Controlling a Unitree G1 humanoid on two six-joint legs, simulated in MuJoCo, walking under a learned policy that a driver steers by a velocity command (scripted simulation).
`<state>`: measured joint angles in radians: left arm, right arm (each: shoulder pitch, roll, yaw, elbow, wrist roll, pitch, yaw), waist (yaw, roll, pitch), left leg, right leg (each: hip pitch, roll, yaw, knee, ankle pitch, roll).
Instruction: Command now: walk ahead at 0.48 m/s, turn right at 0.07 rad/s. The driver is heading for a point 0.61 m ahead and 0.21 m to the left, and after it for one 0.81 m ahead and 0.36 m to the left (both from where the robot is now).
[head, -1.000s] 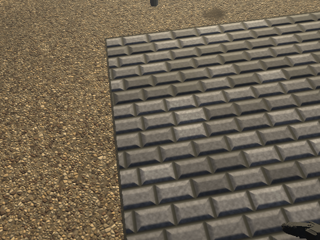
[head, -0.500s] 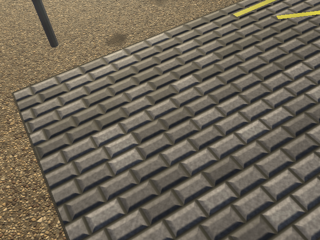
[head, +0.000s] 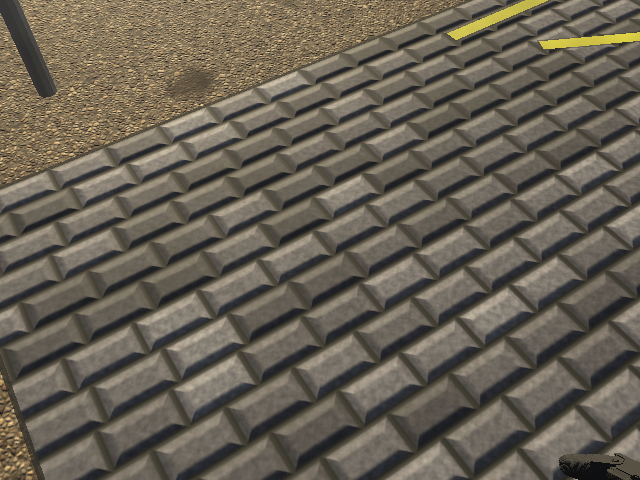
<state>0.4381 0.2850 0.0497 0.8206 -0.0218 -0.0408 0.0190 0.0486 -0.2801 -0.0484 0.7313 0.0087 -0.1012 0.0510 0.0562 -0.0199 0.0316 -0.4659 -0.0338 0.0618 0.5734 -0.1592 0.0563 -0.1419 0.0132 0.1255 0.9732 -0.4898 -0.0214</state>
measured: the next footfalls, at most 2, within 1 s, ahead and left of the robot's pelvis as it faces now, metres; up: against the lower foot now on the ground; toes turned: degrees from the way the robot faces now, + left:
right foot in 0.40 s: +0.42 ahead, -0.13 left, +0.00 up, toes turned +1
left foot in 0.82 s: +0.33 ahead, +0.10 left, +0.00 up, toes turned +19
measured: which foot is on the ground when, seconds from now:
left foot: down 0.00-0.42, up 0.44-0.80, down 0.82-1.00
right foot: up 0.00-0.38, down 0.40-0.82, up 0.84-1.00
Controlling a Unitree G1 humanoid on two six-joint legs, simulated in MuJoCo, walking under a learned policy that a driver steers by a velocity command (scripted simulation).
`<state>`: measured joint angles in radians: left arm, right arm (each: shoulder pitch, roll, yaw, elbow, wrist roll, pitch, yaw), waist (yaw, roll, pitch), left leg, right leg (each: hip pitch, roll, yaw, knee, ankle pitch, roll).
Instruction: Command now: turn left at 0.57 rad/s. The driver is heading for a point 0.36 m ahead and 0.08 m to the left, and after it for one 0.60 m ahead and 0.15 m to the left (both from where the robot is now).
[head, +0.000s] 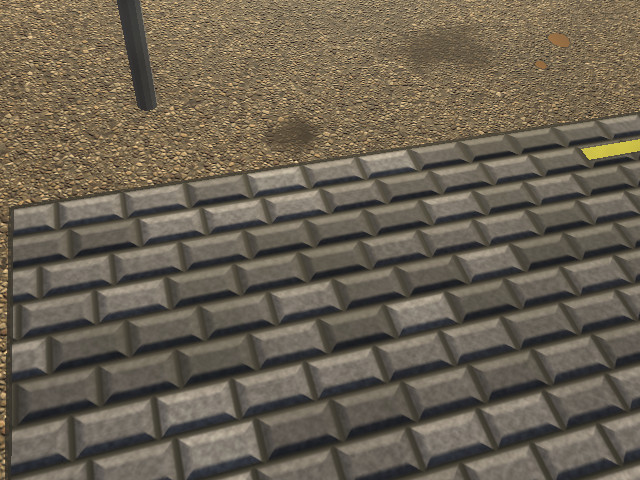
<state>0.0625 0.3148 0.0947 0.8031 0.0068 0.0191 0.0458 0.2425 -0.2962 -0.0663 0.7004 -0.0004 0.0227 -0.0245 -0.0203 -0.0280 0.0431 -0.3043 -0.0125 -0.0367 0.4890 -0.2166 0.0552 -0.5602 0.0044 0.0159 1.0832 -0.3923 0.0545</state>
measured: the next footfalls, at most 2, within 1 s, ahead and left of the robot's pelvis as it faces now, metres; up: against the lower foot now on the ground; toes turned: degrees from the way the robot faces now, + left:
right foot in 0.30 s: +0.09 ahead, -0.14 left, +0.00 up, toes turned +16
left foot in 0.74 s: +0.01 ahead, +0.12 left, +0.00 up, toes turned +30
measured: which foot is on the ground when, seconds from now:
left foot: down 0.00-0.30, up 0.32-0.72, down 0.74-1.00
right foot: up 0.00-0.28, down 0.30-0.74, up 0.76-1.00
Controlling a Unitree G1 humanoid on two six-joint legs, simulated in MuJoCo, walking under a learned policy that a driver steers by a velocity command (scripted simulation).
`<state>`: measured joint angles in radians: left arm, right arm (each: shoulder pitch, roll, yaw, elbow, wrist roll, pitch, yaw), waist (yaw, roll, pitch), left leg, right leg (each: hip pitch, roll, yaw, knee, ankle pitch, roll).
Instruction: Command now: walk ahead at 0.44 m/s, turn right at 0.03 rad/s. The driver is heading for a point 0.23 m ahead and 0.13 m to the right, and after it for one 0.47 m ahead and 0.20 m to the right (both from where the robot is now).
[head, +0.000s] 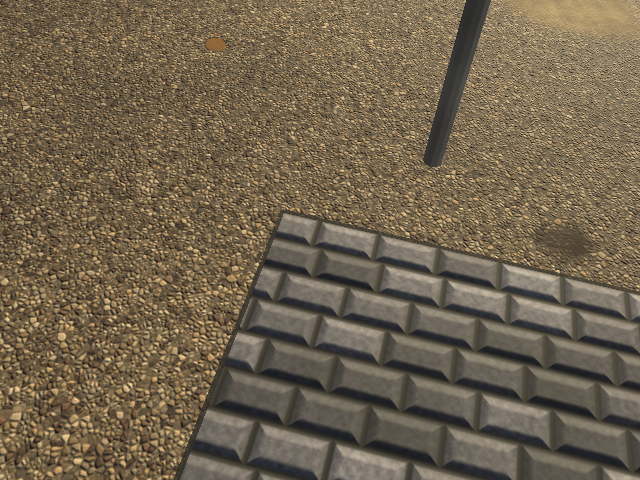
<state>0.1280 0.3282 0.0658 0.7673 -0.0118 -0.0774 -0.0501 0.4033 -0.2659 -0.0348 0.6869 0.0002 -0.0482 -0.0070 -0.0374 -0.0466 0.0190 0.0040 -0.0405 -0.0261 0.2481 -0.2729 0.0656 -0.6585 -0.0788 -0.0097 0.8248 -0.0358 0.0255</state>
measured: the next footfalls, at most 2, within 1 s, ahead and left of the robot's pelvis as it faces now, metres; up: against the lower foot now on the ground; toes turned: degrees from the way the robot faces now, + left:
right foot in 0.20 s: +0.32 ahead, -0.11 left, +0.00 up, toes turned -6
left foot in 0.64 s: +0.41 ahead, +0.10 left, +0.00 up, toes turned -25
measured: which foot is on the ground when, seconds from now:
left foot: down 0.00-0.20, up 0.22-0.62, down 0.64-1.00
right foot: up 0.00-0.18, down 0.20-0.64, up 0.66-1.00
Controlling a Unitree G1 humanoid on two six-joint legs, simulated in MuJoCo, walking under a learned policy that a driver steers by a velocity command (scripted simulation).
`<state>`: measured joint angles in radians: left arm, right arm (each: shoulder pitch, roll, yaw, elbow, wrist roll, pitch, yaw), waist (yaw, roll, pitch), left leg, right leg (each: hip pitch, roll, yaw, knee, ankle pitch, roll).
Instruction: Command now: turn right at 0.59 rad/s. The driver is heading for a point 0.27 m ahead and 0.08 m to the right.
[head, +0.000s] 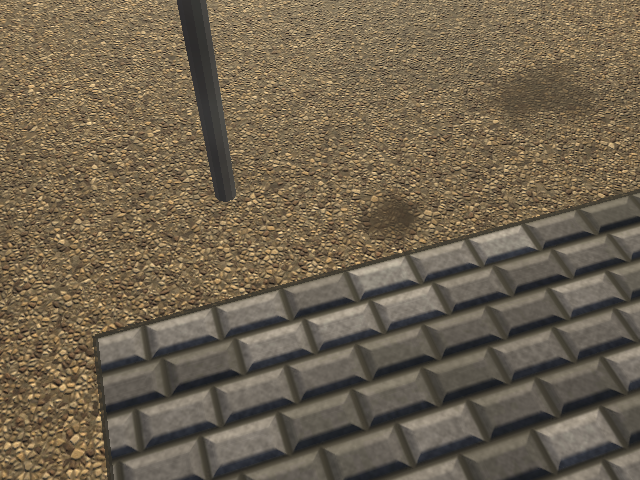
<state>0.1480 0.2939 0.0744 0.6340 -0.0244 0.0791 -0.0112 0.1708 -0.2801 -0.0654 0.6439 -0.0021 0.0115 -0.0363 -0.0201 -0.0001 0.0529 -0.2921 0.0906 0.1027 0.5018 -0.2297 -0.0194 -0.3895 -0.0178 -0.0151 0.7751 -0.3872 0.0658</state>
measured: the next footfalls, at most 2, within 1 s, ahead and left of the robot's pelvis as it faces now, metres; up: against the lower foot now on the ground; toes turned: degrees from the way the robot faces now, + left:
right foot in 0.04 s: +0.03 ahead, -0.12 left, +0.00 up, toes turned -4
left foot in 0.50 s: +0.14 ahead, +0.05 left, +0.00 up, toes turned -24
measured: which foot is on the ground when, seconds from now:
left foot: down 0.00-0.06, up 0.08-0.48, down 0.50-1.00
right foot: up 0.00-0.02, down 0.04-0.50, up 0.52-0.84, down 0.86-1.00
